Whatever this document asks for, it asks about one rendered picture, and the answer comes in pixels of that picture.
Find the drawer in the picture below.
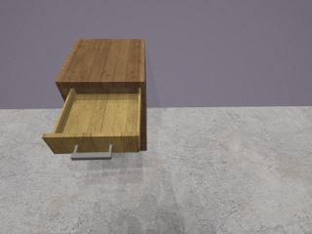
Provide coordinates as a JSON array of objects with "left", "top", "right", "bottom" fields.
[{"left": 42, "top": 88, "right": 141, "bottom": 154}]

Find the handle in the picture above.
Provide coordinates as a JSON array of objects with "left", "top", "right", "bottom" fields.
[{"left": 70, "top": 144, "right": 112, "bottom": 161}]

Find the cabinet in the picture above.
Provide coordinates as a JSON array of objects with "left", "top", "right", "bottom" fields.
[{"left": 55, "top": 39, "right": 147, "bottom": 151}]

